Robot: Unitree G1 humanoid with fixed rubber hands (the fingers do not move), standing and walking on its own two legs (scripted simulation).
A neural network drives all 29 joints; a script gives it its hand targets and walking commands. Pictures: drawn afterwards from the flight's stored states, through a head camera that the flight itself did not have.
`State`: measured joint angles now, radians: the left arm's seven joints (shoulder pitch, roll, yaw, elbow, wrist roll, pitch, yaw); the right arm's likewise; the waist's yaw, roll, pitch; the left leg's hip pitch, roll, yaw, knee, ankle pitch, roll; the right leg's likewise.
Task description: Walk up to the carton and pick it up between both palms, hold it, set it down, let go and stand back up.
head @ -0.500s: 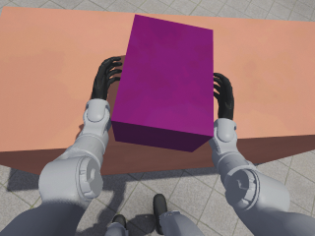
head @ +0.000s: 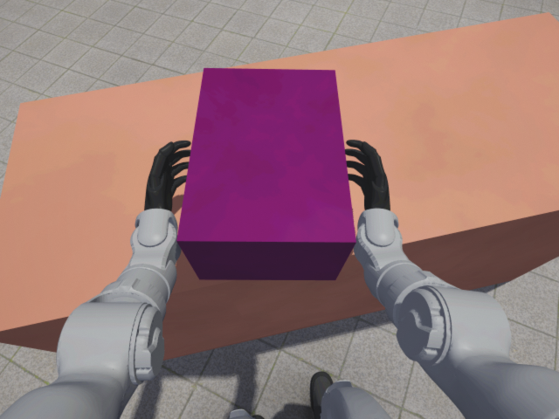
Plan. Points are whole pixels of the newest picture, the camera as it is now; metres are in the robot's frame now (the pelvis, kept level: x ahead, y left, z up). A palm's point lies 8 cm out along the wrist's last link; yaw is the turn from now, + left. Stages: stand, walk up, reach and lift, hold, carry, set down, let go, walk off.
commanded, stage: reach and lift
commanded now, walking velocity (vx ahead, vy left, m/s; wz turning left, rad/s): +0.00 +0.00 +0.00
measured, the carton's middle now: (268, 172) +0.48 -0.03 -0.01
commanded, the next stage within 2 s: none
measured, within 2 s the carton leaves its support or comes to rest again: neither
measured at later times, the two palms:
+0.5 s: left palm (128, 185) +0.43 +0.15 +0.09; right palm (375, 179) +0.38 -0.16 +0.09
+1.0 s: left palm (101, 169) +0.39 +0.14 +0.18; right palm (405, 118) +0.39 -0.17 +0.18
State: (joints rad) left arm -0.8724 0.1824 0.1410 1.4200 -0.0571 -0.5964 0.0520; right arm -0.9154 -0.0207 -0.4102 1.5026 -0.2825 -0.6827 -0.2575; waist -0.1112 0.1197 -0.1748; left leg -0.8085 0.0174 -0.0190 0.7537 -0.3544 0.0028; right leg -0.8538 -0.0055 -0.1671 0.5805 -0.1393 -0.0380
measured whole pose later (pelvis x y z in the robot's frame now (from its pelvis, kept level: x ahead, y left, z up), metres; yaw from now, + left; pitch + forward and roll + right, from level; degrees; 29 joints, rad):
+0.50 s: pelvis +0.03 +0.04 +0.02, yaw -2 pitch +17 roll -5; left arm -0.59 0.07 -0.12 0.93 -0.12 -0.27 0.23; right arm -0.45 -0.12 -0.02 0.80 0.15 -0.31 -0.17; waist -0.04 0.08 -0.30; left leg -0.58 0.02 0.01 0.66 -0.38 0.04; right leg -0.60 0.03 -0.09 0.42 -0.10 -0.03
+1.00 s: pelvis +0.01 -0.01 +0.04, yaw +3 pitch -2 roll -1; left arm -0.65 -0.07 0.26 0.56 0.24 0.32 0.10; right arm -0.64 -0.08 -0.18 0.75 0.00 0.14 -0.09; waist -0.06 -0.05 -0.06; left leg -0.09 -0.01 -0.06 0.35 -0.23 0.00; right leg -0.16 0.02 -0.10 0.25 -0.06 -0.04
